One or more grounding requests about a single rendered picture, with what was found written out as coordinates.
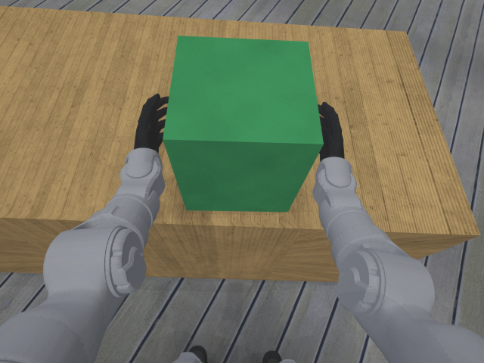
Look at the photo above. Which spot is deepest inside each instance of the pedestal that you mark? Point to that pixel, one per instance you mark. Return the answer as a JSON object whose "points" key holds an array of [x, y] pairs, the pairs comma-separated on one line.
{"points": [[72, 88]]}

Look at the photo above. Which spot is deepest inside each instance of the robot right hand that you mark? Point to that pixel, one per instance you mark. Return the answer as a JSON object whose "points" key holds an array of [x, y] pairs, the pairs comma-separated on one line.
{"points": [[331, 132]]}

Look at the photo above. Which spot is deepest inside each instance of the carton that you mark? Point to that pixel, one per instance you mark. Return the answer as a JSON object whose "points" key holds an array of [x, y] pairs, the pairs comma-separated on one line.
{"points": [[242, 127]]}

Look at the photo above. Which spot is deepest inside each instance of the right robot upper arm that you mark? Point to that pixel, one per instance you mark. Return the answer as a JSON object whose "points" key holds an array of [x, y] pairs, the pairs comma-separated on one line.
{"points": [[392, 297]]}

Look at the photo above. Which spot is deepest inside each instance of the robot left foot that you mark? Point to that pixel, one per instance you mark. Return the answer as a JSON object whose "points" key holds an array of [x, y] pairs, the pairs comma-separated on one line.
{"points": [[200, 352]]}

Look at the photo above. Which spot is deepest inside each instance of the left robot upper arm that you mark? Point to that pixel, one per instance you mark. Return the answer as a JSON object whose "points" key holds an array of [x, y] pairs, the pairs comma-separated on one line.
{"points": [[88, 274]]}

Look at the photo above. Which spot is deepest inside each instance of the robot left hand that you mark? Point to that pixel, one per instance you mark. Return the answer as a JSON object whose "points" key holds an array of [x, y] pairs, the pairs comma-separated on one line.
{"points": [[148, 130]]}

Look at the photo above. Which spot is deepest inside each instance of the right robot forearm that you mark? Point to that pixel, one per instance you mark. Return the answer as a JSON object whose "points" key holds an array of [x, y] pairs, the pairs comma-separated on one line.
{"points": [[345, 221]]}

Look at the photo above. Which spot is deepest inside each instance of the left robot forearm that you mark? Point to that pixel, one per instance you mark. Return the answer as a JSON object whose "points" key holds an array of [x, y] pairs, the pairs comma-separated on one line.
{"points": [[137, 201]]}

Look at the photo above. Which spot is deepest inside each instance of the left robot shin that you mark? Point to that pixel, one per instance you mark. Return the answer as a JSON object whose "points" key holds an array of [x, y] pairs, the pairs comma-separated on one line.
{"points": [[189, 355]]}

